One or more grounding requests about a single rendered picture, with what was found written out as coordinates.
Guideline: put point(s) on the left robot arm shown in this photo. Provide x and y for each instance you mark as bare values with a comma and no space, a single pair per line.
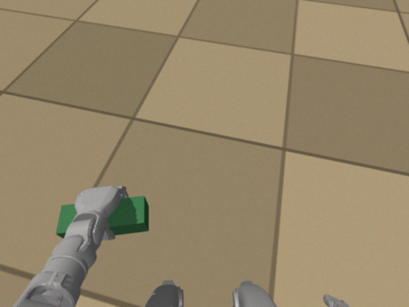
59,282

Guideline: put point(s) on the left robot hand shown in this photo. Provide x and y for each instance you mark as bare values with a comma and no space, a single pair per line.
103,199

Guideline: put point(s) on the carton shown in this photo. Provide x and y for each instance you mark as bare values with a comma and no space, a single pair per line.
130,216

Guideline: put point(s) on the right robot hand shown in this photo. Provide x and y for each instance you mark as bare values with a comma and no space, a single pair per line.
333,302

